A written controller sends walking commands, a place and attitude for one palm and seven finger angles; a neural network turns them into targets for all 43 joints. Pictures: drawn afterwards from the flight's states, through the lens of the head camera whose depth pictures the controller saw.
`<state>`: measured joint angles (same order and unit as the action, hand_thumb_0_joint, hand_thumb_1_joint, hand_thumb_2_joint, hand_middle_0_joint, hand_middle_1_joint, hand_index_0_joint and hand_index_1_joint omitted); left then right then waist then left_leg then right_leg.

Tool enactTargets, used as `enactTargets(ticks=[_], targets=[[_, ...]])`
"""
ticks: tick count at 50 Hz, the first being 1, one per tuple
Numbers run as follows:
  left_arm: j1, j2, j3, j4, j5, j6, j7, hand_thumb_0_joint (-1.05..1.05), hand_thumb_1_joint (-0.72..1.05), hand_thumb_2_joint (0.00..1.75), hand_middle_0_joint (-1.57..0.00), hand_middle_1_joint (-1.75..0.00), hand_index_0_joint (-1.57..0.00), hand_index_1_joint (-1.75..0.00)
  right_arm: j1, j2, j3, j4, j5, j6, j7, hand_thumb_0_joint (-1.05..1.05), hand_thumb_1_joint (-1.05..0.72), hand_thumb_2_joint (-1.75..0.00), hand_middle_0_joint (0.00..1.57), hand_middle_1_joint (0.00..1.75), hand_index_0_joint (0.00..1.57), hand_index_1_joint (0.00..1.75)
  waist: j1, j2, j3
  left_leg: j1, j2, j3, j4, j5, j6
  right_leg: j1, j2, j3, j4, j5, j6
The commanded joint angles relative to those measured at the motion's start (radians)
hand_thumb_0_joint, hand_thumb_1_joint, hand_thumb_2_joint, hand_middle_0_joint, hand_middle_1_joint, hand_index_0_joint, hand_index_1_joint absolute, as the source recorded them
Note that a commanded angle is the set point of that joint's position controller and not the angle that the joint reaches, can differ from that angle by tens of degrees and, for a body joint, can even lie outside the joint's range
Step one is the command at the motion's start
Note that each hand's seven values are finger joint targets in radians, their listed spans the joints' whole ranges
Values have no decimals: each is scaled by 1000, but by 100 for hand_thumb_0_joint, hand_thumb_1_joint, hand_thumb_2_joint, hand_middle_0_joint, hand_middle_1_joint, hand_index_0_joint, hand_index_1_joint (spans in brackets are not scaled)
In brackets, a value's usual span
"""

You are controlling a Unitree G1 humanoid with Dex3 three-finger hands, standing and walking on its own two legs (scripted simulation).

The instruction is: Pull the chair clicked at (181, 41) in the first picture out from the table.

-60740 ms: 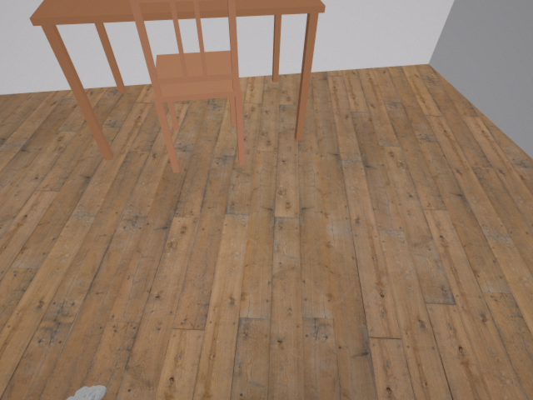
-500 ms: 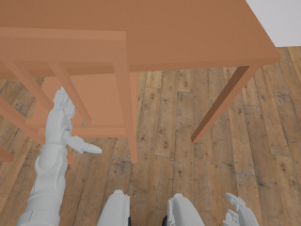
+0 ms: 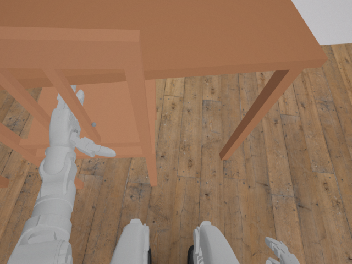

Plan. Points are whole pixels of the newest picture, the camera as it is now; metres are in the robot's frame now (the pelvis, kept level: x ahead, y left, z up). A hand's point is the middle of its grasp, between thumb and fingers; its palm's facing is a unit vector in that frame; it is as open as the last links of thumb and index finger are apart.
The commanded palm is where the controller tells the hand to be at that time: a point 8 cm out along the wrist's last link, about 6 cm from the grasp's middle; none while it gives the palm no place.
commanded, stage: push the fingers through the gap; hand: left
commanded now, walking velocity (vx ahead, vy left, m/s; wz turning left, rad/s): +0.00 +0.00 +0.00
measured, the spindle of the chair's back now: (38, 112) +0.43 +0.30 +0.04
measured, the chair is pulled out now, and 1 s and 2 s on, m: -0.09 -0.09 -0.06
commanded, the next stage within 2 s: hook a spindle and tug to test in 0.30 s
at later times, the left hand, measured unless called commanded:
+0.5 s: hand (94, 126) +0.41 +0.18 +0.02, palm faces +0.05 -1.00 -0.03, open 16.9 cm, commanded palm +0.39 +0.23 +0.03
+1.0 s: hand (94, 126) +0.41 +0.18 +0.02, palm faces +0.07 -1.00 -0.03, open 11.3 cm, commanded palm +0.38 +0.22 +0.03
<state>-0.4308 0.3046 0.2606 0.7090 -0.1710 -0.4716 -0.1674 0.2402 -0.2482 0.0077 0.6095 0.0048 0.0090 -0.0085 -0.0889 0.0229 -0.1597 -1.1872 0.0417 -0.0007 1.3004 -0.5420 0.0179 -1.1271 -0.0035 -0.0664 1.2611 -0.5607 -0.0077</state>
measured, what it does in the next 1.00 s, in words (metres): stands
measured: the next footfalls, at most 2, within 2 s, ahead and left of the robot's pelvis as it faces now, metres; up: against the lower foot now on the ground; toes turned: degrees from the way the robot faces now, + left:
none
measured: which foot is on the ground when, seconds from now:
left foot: down 0.00-1.00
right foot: down 0.00-1.00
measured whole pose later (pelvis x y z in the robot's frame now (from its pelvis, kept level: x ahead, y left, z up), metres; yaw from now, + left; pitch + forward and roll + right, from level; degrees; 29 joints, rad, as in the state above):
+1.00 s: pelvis +0.01 +0.00 +0.01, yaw +0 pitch +24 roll -3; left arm -0.37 0.27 0.22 0.67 -0.17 -0.48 -0.10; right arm 0.24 -0.24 0.00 0.61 0.00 0.03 0.01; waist -0.08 0.03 -0.16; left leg -1.15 0.04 0.00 1.27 -0.54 0.02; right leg -1.09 0.00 -0.06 1.23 -0.56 -0.01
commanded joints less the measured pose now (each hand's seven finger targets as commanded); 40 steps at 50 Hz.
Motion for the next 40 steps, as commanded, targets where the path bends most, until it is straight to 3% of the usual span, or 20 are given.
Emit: enactTargets(ticks=[1, 3, 6, 7, 9, 13, 15, 20, 21, 23, 24, 26, 29, 31, 33, 35, 39, 40], targets=[[-228, 159, 38, -201, -9, -65, 6, 0, -50, 30, -6, -8, -6, -8, 77, -160, -59, -100, 1, -16, -7, 0, -90, -90, 20, 30, 20, 30, 7, 48, -465, 381, -26, -38, -165, 363, -3, 210, 24, 29, -165, 323, -17], [-253, 166, 37, -217, -5, -70, 10, 0, -50, 30, -6, -8, -6, -8, 80, -161, -60, -98, 1, -14, -7, 0, -90, -90, 20, 30, 20, 30, 2, 53, -456, 383, -23, -44, -163, 359, -2, 197, 26, 29, -162, 314, -18], [-260, 128, 8, -225, -5, -77, 17, 0, -50, 30, -6, -8, -6, -8, 76, -156, -61, -96, 2, -11, -5, 0, -90, -90, 20, 30, 20, 30, -6, 55, -440, 395, -24, -42, -169, 339, -2, 182, 27, 27, -175, 295, -16], [-279, 154, 23, -231, -1, -82, 22, 0, -50, 30, -6, -8, -6, -8, 79, -162, -62, -91, 1, -11, -7, 0, -90, -90, 20, 30, 20, 30, -7, 55, -442, 401, -20, -48, -170, 338, -5, 173, 26, 23, -170, 287, -18], [-279, 141, 10, -253, 6, -91, 26, 0, -50, 30, -6, -8, -6, -8, 81, -159, -64, -89, -1, -13, -6, 0, -90, -90, 20, 30, 20, 30, -3, 81, -474, 435, -20, -48, -166, 373, -6, 168, 26, 25, -164, 307, -20], [-273, 131, -1, -221, 9, -88, 30, 0, -50, 30, -6, -8, -6, -8, 80, -160, -61, -86, -2, -10, -5, 0, -90, -90, 20, 30, 20, 30, -12, 75, -429, 417, -20, -53, -173, 347, -6, 150, 28, 18, -169, 283, -21], [-277, 139, 9, -214, 9, -91, 29, 0, -50, 30, -6, -8, -6, -8, 78, -161, -62, -86, -2, -8, -6, 0, -90, -90, 20, 30, 20, 30, -13, 39, -437, 401, -23, -48, -168, 336, -3, 173, 27, 24, -173, 287, -18], [-285, 131, 2, -198, 7, -90, 24, 0, -50, 30, -6, -8, -6, -8, 70, -159, -59, -90, 0, -4, -6, 0, -90, -90, 20, 30, 20, 30, -8, 67, -429, 398, -25, -49, -172, 319, -6, 161, 26, 23, -172, 270, -19], [-311, 135, 1, -198, 9, -91, 24, 0, -50, 30, -8, -13, -8, -13, 71, -160, -60, -87, 0, -4, -8, 0, -90, -90, 20, 30, 20, 30, -17, 60, -428, 401, -23, -50, -167, 313, -4, 151, 26, 24, -173, 265, -19], [-301, 128, -5, -204, 10, -93, 27, 0, -50, 30, -11, -24, -11, -24, 75, -162, -61, -90, -3, -6, -8, 0, -90, -90, 20, 30, 20, 30, -9, 80, -444, 425, -23, -57, -170, 340, -7, 142, 26, 19, -166, 272, -23], [-305, 98, -24, -205, 8, -90, 26, 0, -50, 30, -13, -30, -13, -30, 72, -157, -61, -90, -2, -6, -6, 0, -90, -90, 20, 30, 20, 30, -17, 79, -451, 430, -24, -51, -165, 343, -5, 144, 25, 21, -171, 281, -19], [-304, 140, 8, -191, 7, -86, 29, 0, -50, 30, -17, -41, -17, -41, 73, -162, -61, -85, -2, -3, -8, 0, -90, -90, 20, 30, 20, 30, -14, 45, -445, 400, -24, -49, -164, 331, -3, 169, 25, 25, -173, 285, -17], [-307, 132, -3, -210, 12, -91, 25, 0, -50, 30, -22, -57, -22, -57, 70, -159, -60, -88, -2, -3, -6, 0, -90, -90, 20, 30, 20, 30, -8, 76, -456, 415, -26, -49, -163, 338, -5, 162, 25, 26, -170, 286, -20], [-268, 115, -11, -205, 7, -88, 22, 0, -50, 30, -25, -68, -25, -68, 69, -157, -61, -94, 0, -1, -5, 0, -90, -90, 20, 30, 20, 30, -3, 51, -453, 411, -26, -48, -170, 336, -5, 179, 26, 24, -175, 287, -20], [-287, 101, -30, -226, 8, -91, 24, 0, -50, 30, -29, -79, -29, -79, 68, -158, -63, -95, 0, -3, -6, 0, -90, -90, 20, 30, 20, 30, -12, 70, -455, 429, -23, -54, -167, 346, -4, 156, 26, 22, -171, 286, -21], [-278, 104, -26, -240, 8, -94, 30, 0, -50, 30, -32, -90, -32, -90, 68, -157, -64, -90, -1, -3, -4, 0, -90, -90, 20, 30, 20, 30, -5, 75, -464, 445, -22, -55, -171, 356, -8, 157, 27, 20, -171, 290, -22], [-258, 82, -48, -268, 10, -98, 37, 0, -28, 40, -39, -112, -39, -112, 66, -153, -64, -93, -2, -6, 0, 0, -90, -90, 20, 30, 20, 30, -8, 65, -469, 440, -23, -51, -171, 364, -5, 176, 27, 21, -174, 305, -20], [-229, 101, -25, -247, 12, -96, 42, 0, -22, 42, -41, -118, -41, -118, 67, -155, -65, -94, -1, -5, 0, 0, -90, -90, 20, 30, 20, 30, 0, 51, -449, 427, -24, -50, -175, 353, -6, 181, 29, 22, -177, 299, -21]])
